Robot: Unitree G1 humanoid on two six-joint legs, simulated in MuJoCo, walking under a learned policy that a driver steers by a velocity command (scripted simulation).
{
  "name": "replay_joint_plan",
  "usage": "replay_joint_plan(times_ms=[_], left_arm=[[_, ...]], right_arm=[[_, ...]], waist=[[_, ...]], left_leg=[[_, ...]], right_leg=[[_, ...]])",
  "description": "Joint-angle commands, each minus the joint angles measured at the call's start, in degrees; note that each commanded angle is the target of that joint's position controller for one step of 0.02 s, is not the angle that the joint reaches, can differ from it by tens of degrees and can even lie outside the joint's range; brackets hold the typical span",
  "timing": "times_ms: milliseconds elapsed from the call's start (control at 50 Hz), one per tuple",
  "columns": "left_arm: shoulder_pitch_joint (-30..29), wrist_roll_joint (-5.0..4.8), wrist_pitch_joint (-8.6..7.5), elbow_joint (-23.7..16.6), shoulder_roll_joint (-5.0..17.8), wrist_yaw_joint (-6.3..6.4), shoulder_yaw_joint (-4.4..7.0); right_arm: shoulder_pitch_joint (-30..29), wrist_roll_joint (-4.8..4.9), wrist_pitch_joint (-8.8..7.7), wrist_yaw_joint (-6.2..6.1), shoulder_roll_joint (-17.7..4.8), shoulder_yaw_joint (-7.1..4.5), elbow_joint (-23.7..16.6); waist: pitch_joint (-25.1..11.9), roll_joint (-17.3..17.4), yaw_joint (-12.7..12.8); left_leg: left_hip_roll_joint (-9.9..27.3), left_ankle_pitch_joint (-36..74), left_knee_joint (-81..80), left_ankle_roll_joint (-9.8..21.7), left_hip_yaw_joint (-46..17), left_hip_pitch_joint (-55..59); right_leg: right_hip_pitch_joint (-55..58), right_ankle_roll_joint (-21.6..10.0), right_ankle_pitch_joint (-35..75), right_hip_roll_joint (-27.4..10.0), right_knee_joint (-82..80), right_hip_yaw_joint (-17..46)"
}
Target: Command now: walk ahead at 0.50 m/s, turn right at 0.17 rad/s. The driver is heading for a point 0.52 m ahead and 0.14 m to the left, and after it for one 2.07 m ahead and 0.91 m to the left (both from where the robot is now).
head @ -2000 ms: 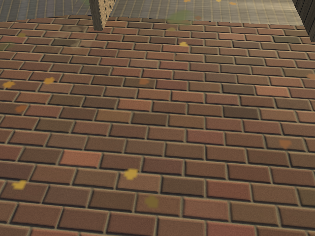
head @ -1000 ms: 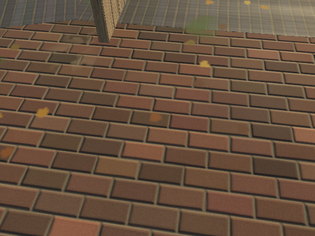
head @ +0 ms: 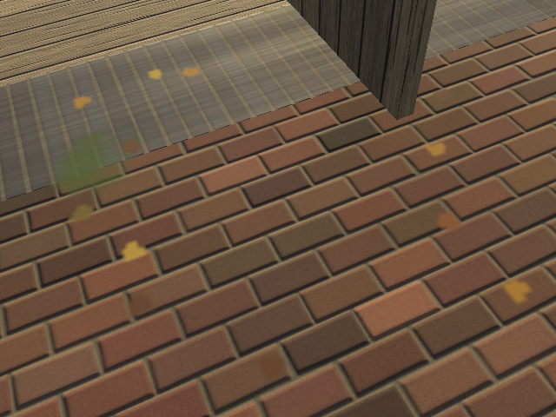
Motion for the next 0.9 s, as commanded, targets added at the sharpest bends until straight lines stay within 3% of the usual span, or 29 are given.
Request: replay_joint_plan(times_ms=[20, 120, 160, 220, 240, 260, 280, 300, 320, 340, 360, 380, 400, 440, 480, 580, 680, 720, 760, 780, 800, 820, 840, 860, 880, 900], left_arm=[[3.73, 0.01, -1.10, -1.79, 7.31, 0.26, 1.12], [7.25, 1.17, -1.46, 0.10, 6.39, 0.94, 0.11], [7.41, 1.68, -1.49, 0.87, 6.62, 1.46, -0.14], [4.65, 2.18, -1.72, 1.06, 8.31, 2.39, -0.16], [3.99, 2.51, -1.46, 1.11, 9.08, 2.57, 0.00], [2.40, 2.17, -1.16, 0.70, 9.98, 2.57, 0.21], [0.50, 1.58, -1.48, -1.25, 9.38, 2.49, -0.20], [5.49, 0.40, -1.81, -3.37, 4.03, 1.37, -0.98], [1.80, 2.01, -2.23, -3.96, 7.44, 1.13, -0.58], [-2.29, 1.61, -2.88, -5.83, 7.79, 0.71, -0.65], [-4.16, 1.54, -3.27, -6.40, 7.80, 0.50, -0.79], [-4.86, 1.85, -2.74, -6.71, 7.17, 0.40, -0.83], [-4.27, 2.48, -1.63, -7.23, 6.48, 0.24, -1.07], [-3.60, 3.05, 0.14, -7.77, 4.98, -0.11, -1.50], [-6.53, 3.03, 0.89, -9.24, 4.52, -0.28, -1.80], [-18.73, 2.50, 1.06, -13.64, 4.30, -0.64, -2.30], [-26.01, 1.83, 0.18, -16.77, 4.89, -0.82, -2.81], [-24.46, 1.66, -0.35, -17.03, 6.06, -0.69, -2.60], [-15.97, 1.45, -0.93, -14.71, 8.30, 0.01, -1.70], [-8.88, 1.79, -1.65, -12.97, 10.03, 0.70, -0.95], [0.10, 3.13, -2.08, -12.51, 14.21, 1.79, 0.14], [0.20, 3.93, -1.12, -12.94, 18.77, 2.13, 1.20], [-2.00, 2.77, -0.28, -12.73, 15.42, 1.76, 1.22], [-5.32, 2.25, -0.15, -13.49, 9.67, 1.49, -0.06], [-7.29, 2.15, -0.31, -13.17, 7.01, 1.19, -0.76], [-7.41, 2.24, -0.58, -12.69, 6.42, 1.20, -0.96]], right_arm=[[-2.20, 0.47, -0.16, 0.32, -3.51, -0.47, -3.31], [-9.61, 1.10, -0.62, 0.91, -2.82, 0.51, -5.60], [-10.53, 1.25, -0.96, 1.19, -2.78, 0.73, -6.24], [-3.31, 1.32, -1.16, 0.47, -4.27, 0.15, -4.24], [3.30, 1.25, -1.39, 0.06, -5.54, -0.44, -2.18], [11.70, 0.84, -1.84, -0.28, -6.52, -1.08, 0.43], [20.52, -0.28, -1.97, -0.86, -9.98, -2.27, 2.36], [20.43, -0.61, -1.66, -0.93, -16.15, -3.94, 2.24], [16.48, 2.55, -1.24, -0.16, -13.32, -3.61, 2.32], [11.70, 2.63, -1.04, -0.15, -11.42, -3.17, 1.06], [9.86, 2.13, -1.03, -0.09, -8.35, -2.45, 0.92], [9.24, 1.99, -1.24, -0.36, -7.01, -2.01, 1.09], [9.08, 2.15, -1.51, -0.70, -6.04, -1.59, 1.56], [10.57, 2.52, -2.41, -0.75, -7.71, -1.90, 1.97], [12.09, 2.56, -2.66, -0.82, -9.32, -2.36, 2.08], [17.45, 2.75, -2.08, -0.97, -9.72, -2.78, 2.19], [20.86, 1.73, -1.58, -1.60, -10.39, -3.09, 1.55], [18.98, 1.46, -1.55, -2.01, -11.13, -3.33, 0.49], [15.00, 1.40, -1.82, -1.91, -12.24, -3.58, -0.91], [13.99, 1.96, -2.25, -1.38, -11.82, -3.39, -1.09], [14.26, 2.82, -2.81, -0.90, -7.99, -2.26, -2.75], [20.45, 4.09, -2.59, -1.06, -3.37, -1.26, -4.49], [21.07, 1.95, -1.63, -1.56, -8.26, -1.69, -3.17], [16.87, 1.22, -1.16, -1.22, -9.16, -1.94, -2.69], [13.95, 1.13, -1.01, -0.62, -8.14, -1.74, -3.09], [12.91, 0.81, -0.59, -0.06, -7.50, -1.71, -3.29]], waist=[[-0.51, -5.20, 0.43], [2.43, -5.58, 2.81], [3.21, -5.48, 2.44], [-0.86, -7.37, -1.72], [-4.25, -7.87, -4.52], [-8.02, -7.35, -8.69], [-13.15, -3.57, -12.68], [-16.67, 11.03, -7.19], [-15.91, 3.41, -6.71], [-7.67, 0.90, -5.18], [-3.99, -3.67, -3.99], [-1.44, -5.03, -2.40], [-1.30, -4.20, -0.83], [-2.13, -2.26, -0.02], [-1.62, -1.16, -0.46], [-0.80, 0.96, -5.10], [-1.35, 1.87, -7.91], [-1.69, 2.58, -6.29], [-4.37, 2.87, -1.94], [-8.10, 0.01, 1.92], [-16.46, -6.31, 5.09], [-20.79, -18.45, 1.25], [-17.25, -13.48, -0.40], [-9.52, -6.27, -0.46], [-4.98, -4.10, -0.90], [-3.46, -6.40, -1.49]], left_leg=[[-1.29, 6.49, -5.27, 0.56, 2.18, -2.76], [-3.95, 8.19, -14.10, 3.64, 4.43, -3.48], [-5.86, 5.90, -17.57, 5.42, 4.99, -1.42], [-11.44, -1.09, -19.89, 8.93, 7.65, 10.18], [-13.08, -3.11, -21.02, 10.18, 7.71, 16.03], [-13.24, -0.60, -25.47, 11.70, 6.67, 25.96], [-4.62, -2.42, -26.69, 15.36, -4.41, 40.05], [11.54, 1.64, -29.51, 26.07, -35.86, 55.95], [11.09, -0.15, -35.61, 26.57, -42.79, 53.82], [9.79, -0.73, -36.96, 24.84, -33.77, 45.85], [7.54, 3.53, -38.66, 22.81, -28.61, 39.37], [4.88, 8.42, -39.40, 20.95, -24.45, 34.05], [2.47, 11.66, -40.32, 19.65, -21.06, 30.33], [0.29, 15.52, -41.16, 19.08, -17.63, 27.59], [-1.37, 15.36, -42.31, 18.61, -15.94, 25.72], [-3.89, 15.78, -41.22, 14.49, -15.96, 29.67], [-2.36, 21.47, -36.04, 14.07, -19.66, 37.14], [-1.45, 22.32, -33.62, 12.77, -21.73, 37.07], [-2.57, 27.26, -27.52, 10.45, -22.29, 33.16], [-5.84, 26.87, -18.12, 8.99, -19.79, 30.15], [-9.14, 13.87, -3.13, 7.57, -15.19, 23.67], [-17.66, -24.54, 10.68, 5.97, -7.79, 6.44], [-12.44, -22.93, 17.12, 6.43, -6.65, 0.62], [-9.92, -17.19, 17.67, 6.18, -6.31, 0.34], [-8.28, -13.53, 15.33, 5.56, -5.62, 1.45], [-6.92, -12.14, 13.56, 5.04, -5.04, 2.69]], right_leg=[[3.94, -1.70, 28.07, -15.47, -4.41, 8.11], [10.30, -0.45, 32.06, -17.30, -5.35, 4.00], [12.39, -0.15, 36.84, -18.55, -4.48, 2.06], [13.92, 1.77, 62.46, -19.26, 5.44, -1.60], [14.35, 2.21, 67.14, -19.32, 13.76, -2.27], [10.63, 2.61, 63.27, -18.51, 25.07, -3.70], [-1.22, 3.10, 45.24, -16.23, 41.78, -5.63], [-26.71, 6.60, -9.31, -2.94, 65.43, -6.07], [-33.30, 5.30, -14.40, -4.32, 69.36, 3.51], [-35.84, 5.21, -9.54, -7.86, 66.68, 4.32], [-34.42, 5.42, -7.09, -9.86, 62.79, 3.41], [-32.30, 6.04, -6.73, -11.12, 59.34, 3.11], [-29.52, 7.07, -6.67, -11.97, 56.43, 2.86], [-27.78, 8.70, -6.92, -12.47, 51.80, 1.47], [-28.90, 10.18, -4.25, -12.87, 46.72, -0.02], [-32.60, 11.87, 7.75, -12.22, 31.35, -1.05], [-32.98, 10.89, 8.00, -9.68, 22.63, -0.57], [-27.83, 9.71, 5.72, -8.84, 18.33, 0.58], [-14.12, 7.89, 1.67, -6.54, 14.25, 0.15], [-3.50, 6.25, 3.21, -8.12, 10.47, 1.29], [9.66, 3.20, -7.84, -20.53, 8.73, 13.08], [20.78, -2.65, -11.67, -34.50, 3.30, 37.70], [15.90, -4.52, -18.41, -34.45, 2.49, 43.58], [8.34, -3.20, -17.92, -31.27, 1.45, 34.26], [2.49, -1.81, -10.56, -27.80, -0.06, 25.15], [-0.43, -0.39, -4.38, -25.27, -1.17, 18.81]])
Keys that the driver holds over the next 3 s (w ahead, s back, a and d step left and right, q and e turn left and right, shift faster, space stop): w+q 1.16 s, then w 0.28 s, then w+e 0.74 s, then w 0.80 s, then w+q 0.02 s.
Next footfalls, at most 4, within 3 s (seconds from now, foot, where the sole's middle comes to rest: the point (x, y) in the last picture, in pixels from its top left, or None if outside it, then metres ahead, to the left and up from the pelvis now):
0.28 left None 0.32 0.11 -0.78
0.80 right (309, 345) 0.65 0.01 -0.78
1.32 left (183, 308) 0.75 0.35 -0.78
1.88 right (186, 207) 1.10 0.39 -0.78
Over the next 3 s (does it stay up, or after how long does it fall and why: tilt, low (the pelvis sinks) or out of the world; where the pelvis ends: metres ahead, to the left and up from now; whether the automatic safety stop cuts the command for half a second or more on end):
stays up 1.49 0.58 -0.02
